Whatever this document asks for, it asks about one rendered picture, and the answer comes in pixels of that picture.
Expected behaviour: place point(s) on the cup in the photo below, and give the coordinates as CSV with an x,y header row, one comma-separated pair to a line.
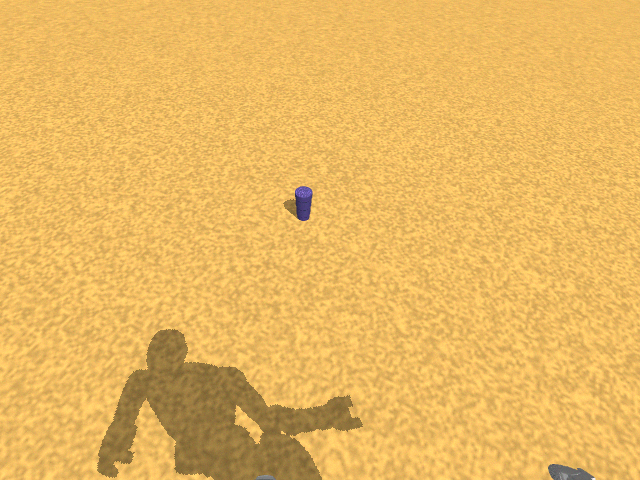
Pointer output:
x,y
303,197

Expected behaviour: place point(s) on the right robot hand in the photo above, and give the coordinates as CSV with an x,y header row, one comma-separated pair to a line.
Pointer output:
x,y
560,472

